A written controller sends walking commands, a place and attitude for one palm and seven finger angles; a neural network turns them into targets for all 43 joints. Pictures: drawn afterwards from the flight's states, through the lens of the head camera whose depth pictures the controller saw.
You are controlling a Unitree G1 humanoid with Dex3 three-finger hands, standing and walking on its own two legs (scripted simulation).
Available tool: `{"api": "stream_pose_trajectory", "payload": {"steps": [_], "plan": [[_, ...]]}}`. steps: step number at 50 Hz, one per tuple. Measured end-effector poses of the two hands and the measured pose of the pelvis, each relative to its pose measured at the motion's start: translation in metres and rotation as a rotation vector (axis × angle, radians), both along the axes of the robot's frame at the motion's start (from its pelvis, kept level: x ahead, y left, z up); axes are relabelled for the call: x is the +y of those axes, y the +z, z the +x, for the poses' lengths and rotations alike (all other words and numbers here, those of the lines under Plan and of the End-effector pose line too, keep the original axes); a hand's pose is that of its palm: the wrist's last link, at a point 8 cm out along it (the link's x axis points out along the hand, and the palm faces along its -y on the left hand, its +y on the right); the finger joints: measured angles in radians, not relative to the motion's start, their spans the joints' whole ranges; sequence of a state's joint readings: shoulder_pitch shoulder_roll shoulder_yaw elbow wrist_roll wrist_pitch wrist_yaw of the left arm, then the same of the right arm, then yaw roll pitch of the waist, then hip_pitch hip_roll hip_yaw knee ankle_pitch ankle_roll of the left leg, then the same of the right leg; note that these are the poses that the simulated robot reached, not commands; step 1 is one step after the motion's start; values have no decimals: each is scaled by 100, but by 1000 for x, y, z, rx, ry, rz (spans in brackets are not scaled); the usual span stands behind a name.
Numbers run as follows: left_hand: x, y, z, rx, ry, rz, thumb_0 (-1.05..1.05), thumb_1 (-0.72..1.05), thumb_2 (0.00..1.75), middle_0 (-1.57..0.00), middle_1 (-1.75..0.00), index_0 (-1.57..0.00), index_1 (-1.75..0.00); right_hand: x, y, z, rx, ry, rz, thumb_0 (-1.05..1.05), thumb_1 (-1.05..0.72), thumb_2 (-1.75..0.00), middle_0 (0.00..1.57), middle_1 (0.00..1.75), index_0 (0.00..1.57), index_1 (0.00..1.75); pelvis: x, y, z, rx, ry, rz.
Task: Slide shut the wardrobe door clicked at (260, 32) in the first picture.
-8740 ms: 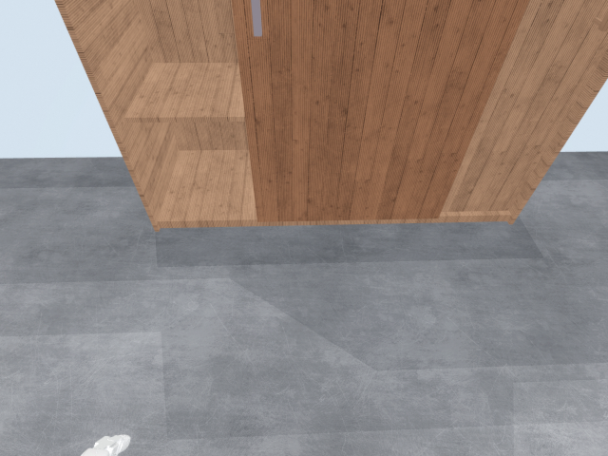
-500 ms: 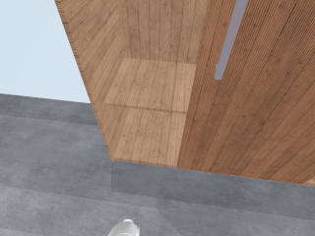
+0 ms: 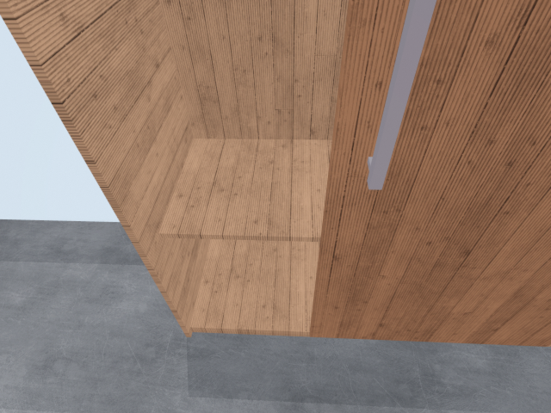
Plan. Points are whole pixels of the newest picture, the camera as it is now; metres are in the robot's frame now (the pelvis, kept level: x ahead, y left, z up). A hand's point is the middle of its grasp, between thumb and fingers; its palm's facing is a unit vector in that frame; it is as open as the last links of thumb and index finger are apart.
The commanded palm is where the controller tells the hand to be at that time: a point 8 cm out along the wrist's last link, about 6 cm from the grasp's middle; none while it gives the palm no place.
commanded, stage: come to a stop and stand still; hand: right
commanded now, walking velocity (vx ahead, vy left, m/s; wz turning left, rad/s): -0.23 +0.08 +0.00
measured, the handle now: (392, 97) +0.48 -0.15 +0.24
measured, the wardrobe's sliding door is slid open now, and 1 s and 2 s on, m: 0.44 0.44 0.44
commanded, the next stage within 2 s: look again from close up in 1.48 s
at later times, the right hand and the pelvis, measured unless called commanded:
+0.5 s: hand out of the picture -0.01 -0.14 -0.17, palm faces +0.02 +0.98 -0.20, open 7.4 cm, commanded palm none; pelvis -0.04 +0.03 +0.00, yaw +0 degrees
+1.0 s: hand out of the picture -0.04 -0.15 -0.18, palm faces -0.01 +0.98 -0.18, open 7.4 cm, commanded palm none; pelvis -0.04 +0.01 +0.00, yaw +1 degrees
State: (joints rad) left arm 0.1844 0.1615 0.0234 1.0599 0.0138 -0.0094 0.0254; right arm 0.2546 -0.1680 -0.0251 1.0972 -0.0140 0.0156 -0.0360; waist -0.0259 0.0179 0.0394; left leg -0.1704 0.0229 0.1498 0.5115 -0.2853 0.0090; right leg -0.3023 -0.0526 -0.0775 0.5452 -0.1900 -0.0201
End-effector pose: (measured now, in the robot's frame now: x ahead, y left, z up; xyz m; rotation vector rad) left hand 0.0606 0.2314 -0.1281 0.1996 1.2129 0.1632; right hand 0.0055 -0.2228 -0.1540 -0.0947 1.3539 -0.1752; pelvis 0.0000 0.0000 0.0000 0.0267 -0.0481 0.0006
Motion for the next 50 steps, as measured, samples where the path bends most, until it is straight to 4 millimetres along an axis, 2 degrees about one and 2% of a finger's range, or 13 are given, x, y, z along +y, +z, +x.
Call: {"api": "stream_pose_trajectory", "payload": {"steps": [4,7,13,18,23,26,30,36,42,46,50], "plan": [[-11,2,20,-19,-18,-15,1,93,90,-20,-29,-20,-30,-2,2,-9,53,0,1,1,-91,-90,20,30,20,29,-2,2,-1,16,9,-24],[-13,-1,27,-34,-15,-37,1,92,90,-20,-29,-20,-30,-5,8,-16,78,10,-22,1,-91,-90,20,30,20,29,1,3,-7,27,17,-27],[5,-17,14,-49,11,-82,1,91,90,-20,-29,-21,-30,-3,15,-29,55,24,-95,1,-91,-90,20,30,20,29,18,-5,-23,33,23,-44],[22,-18,-20,16,36,-90,1,91,90,-20,-29,-20,-30,11,23,-36,33,27,-98,1,-91,-90,20,30,20,29,28,0,-31,16,8,-35],[32,-19,-64,86,69,-56,1,91,90,-20,-29,-20,-30,24,15,-27,8,47,-56,1,-91,-90,20,30,20,29,31,0,-33,20,2,-16],[30,-14,-93,156,68,-48,1,91,90,-20,-29,-20,-30,32,15,-20,-15,51,-34,1,-91,-90,20,30,20,29,34,4,-37,12,4,-26],[26,-10,-126,230,76,-56,1,91,90,-20,-29,-20,-30,32,17,-19,-23,53,-31,1,-93,-90,20,30,20,30,36,8,-41,12,3,-25],[16,-9,-153,286,97,-77,1,91,90,-20,-29,-20,-30,34,17,-32,12,52,-23,1,-92,-90,20,30,20,30,36,9,-43,14,5,-24],[4,-10,-156,289,104,-95,1,91,90,-20,-29,-20,-30,37,15,-49,59,50,-13,1,-91,-90,20,30,20,29,31,9,-41,22,14,-19],[-2,-18,-140,223,95,-100,1,91,90,-20,-29,-20,-30,32,11,-56,61,74,-10,1,-91,-90,20,30,20,30,20,2,-41,25,14,2],[-13,-21,-119,151,75,-101,1,91,90,-20,-29,-20,-30,21,8,-53,53,72,-13,1,-91,-90,20,30,20,30,10,-1,-38,24,12,-7]]}}
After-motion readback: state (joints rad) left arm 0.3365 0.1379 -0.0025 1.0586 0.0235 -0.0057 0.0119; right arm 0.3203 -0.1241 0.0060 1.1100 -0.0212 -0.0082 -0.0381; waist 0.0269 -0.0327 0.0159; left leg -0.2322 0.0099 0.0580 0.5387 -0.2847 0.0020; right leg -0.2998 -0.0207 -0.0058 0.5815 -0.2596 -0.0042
